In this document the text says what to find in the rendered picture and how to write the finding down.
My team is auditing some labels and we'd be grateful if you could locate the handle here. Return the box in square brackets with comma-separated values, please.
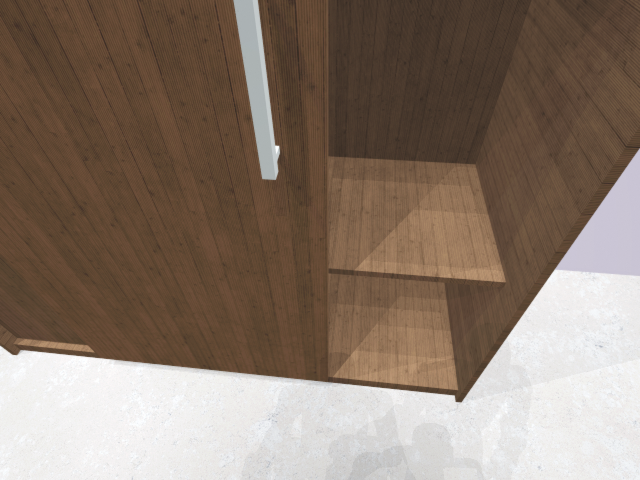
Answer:
[233, 0, 280, 180]

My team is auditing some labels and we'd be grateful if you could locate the wardrobe door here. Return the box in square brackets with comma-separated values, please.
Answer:
[0, 0, 329, 382]
[0, 256, 87, 345]

